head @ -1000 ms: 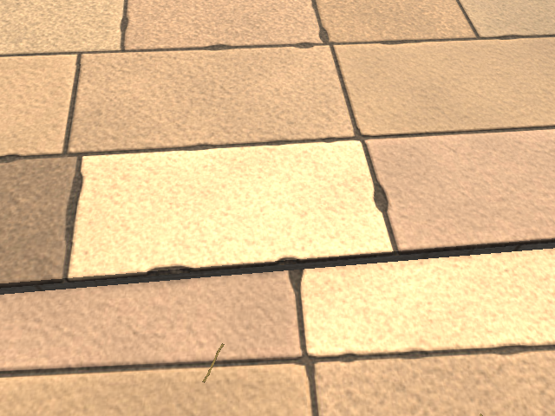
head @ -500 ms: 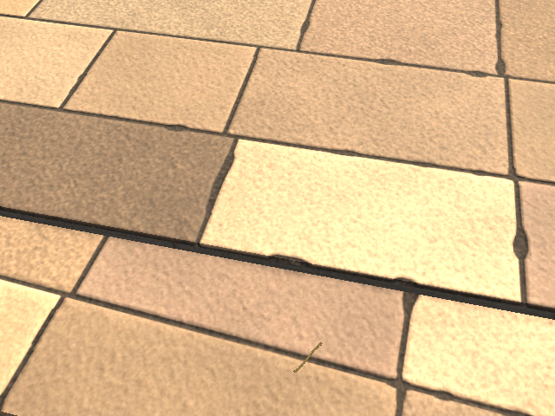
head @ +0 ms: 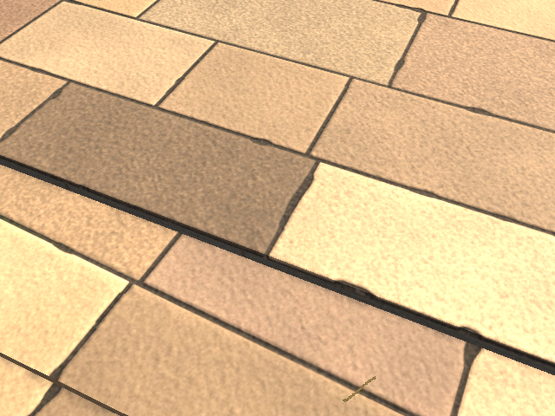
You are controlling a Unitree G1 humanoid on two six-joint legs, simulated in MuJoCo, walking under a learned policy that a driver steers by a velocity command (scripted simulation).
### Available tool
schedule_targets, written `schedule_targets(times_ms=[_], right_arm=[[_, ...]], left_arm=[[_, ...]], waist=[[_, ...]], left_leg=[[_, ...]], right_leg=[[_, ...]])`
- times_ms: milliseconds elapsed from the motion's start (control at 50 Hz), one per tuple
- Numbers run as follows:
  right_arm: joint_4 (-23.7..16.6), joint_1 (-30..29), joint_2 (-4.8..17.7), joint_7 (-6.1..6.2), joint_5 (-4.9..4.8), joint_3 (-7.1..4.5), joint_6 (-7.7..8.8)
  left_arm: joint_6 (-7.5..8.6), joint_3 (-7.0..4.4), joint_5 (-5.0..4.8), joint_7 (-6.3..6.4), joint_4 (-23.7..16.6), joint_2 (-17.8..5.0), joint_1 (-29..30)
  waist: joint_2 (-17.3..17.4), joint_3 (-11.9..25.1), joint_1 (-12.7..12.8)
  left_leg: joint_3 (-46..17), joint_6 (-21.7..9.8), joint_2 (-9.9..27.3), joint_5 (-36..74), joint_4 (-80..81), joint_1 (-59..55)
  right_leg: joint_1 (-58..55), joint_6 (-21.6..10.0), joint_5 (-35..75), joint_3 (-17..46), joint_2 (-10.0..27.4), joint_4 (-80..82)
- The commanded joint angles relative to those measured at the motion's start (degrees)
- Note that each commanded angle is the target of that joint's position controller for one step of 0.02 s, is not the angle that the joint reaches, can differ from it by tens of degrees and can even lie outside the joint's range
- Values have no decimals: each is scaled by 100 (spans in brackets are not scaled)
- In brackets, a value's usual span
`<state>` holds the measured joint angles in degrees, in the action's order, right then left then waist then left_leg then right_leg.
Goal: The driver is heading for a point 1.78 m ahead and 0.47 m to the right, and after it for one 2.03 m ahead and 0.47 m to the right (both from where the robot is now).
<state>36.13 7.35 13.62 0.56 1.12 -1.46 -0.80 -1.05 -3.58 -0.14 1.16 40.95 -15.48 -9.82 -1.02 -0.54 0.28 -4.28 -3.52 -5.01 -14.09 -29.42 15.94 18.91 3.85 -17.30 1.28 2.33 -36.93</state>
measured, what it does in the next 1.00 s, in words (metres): walks ahead, turning right: right foot, then right foot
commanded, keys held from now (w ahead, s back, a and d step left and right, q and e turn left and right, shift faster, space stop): e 0.38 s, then w+e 0.36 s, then w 0.14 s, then w+q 0.12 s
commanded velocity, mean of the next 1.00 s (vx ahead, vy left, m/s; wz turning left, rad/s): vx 0.20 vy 0.00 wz -0.39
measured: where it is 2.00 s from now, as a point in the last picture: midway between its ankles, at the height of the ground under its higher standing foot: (417, 354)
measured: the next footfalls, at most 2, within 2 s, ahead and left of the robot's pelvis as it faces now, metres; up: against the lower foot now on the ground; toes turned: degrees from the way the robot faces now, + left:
right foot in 0.02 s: +0.04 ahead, -0.15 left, +0.00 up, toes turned +0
right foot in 0.52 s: -0.01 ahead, -0.16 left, +0.00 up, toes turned -19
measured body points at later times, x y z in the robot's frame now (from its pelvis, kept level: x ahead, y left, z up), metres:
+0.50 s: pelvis -0.01 -0.05 -0.01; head +0.01 -0.07 +0.44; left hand +0.23 +0.17 -0.08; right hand +0.05 -0.36 -0.12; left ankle +0.01 +0.09 -0.74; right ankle -0.05 -0.14 -0.73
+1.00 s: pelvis +0.17 -0.13 +0.00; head +0.20 -0.16 +0.45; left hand +0.30 +0.12 -0.11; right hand +0.28 -0.44 -0.08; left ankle +0.33 -0.08 -0.70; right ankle -0.04 -0.14 -0.71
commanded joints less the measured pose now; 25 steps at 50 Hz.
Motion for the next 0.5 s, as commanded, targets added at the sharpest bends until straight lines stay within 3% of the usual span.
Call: schedule_targets(times_ms=[20, 40, 60, 80, 100, 120, 180, 220, 240, 260, 280, 300, 320, 340, 380, 440, 480, 500], right_arm=[[-98, 167, 656, -25, 13, -141, 142], [-91, 338, 775, -11, 90, -183, 182], [-107, 475, 799, 2, 104, -220, 209], [-133, 160, 873, 56, 110, -241, 195], [-180, -18, 840, 99, 70, -269, 163], [-195, -54, 750, 133, 36, -278, 110], [-241, 93, 674, 128, 7, -349, 23], [-229, 213, 712, 102, -8, -412, 9], [-207, 329, 794, 97, -15, -449, 4], [-194, 350, 930, 92, -17, -484, 16], [-259, 231, 895, 117, -7, -465, 57], [-291, 291, 878, 141, 16, -437, 112], [-304, 196, 917, 163, 5, -440, 151], [-288, 26, 1024, 176, -51, -474, 172], [-252, -171, 1137, 191, -89, -511, 142], [-135, 105, 1279, 131, -161, -561, 82], [-55, 84, 1272, 61, -276, -548, 104], [8, 201, 1056, 29, -260, -495, 121]], left_arm=[[149, -66, 83, -41, -437, -552, 144], [161, -126, 111, -17, -571, -946, 186], [161, -217, 10, -30, -524, -1217, 270], [168, -212, -51, -65, -574, -1044, 298], [180, -164, -24, -70, -585, -862, 303], [187, -149, -14, -58, -629, -819, 337], [180, -178, -43, -3, -788, -833, 251], [133, -171, -57, 24, -922, -749, 230], [103, -153, -53, 30, -980, -673, 188], [66, -152, -40, 18, -1016, -635, 82], [32, -182, -17, -2, -1032, -685, 53], [1, -236, -40, -34, -1085, -795, 157], [-41, -260, -92, -53, -1083, -782, 140], [-80, -216, -116, -71, -1093, -658, 149], [-112, -121, -92, -114, -1117, -467, 240], [-122, -99, -165, -230, -1135, -506, 156], [-108, -157, -154, -263, -937, -564, -369], [-90, -230, -135, -237, -708, -662, -867]], waist=[[531, 310, -17], [48, 337, -223], [-647, 360, -438], [-770, 305, -224], [-828, 313, -188], [-852, 312, -195], [-577, 339, -164], [-14, 340, -138], [429, 366, -132], [951, 371, -76], [1230, 445, -89], [959, 419, -184], [626, 398, -110], [515, 301, -29], [630, 307, -61], [929, 508, -196], [804, 487, 88], [515, 520, 212]], left_leg=[[-1024, -447, 1199, 544, 685, 8], [-757, -195, 869, 139, 325, 61], [-244, 35, 445, -16, 244, 9], [39, 212, 321, 20, -2, -261], [154, 248, 318, 72, -157, -376], [213, 228, 330, 148, -250, -419], [208, 77, 437, 236, -207, -458], [-107, -159, 773, 273, 161, -593], [-566, -433, 1220, 424, 500, -717], [-1162, -840, 1897, 882, 807, -791], [-1604, -1258, 2492, 1534, 902, -779], [-1781, -1527, 2816, 2201, 945, -796], [-1581, -1513, 2828, 2432, 907, -833], [-1181, -1304, 2634, 2333, 910, -804], [-367, -993, 2191, 2419, 836, -633], [109, -842, 2002, 346, 1083, -363], [315, -621, 1936, -987, 848, 57], [604, -417, 1731, -1487, 290, 485]], right_leg=[[-988, -213, 1391, 174, 110, 1283], [-1038, -389, 2585, 614, 501, 1111], [-766, -735, 2398, 786, 576, 975], [-342, -914, 1781, 1025, 582, 1196], [-190, -922, 1535, 1185, 611, 1300], [-92, -902, 1513, 1253, 585, 1269], [144, -835, 1283, 1292, 415, 951], [524, -648, 954, 988, 81, 399], [782, -486, 696, 669, -156, -121], [1008, -331, 127, 275, -323, -703], [1186, -237, -1245, 97, -235, -1612], [1455, -183, -1807, 198, -82, -2545], [1620, -141, -1846, 271, 38, -2965], [1663, -132, -1586, 313, 215, -2750], [1202, -140, -1124, 12, 258, -2033], [309, -311, -765, -496, 9, -894], [-605, -537, -193, -837, -276, 227], [-1318, -666, -289, -896, -505, 555]])
Over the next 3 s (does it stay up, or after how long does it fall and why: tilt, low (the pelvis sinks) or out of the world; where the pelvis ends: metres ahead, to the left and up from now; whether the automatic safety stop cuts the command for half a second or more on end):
stays up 1.20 -0.32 0.07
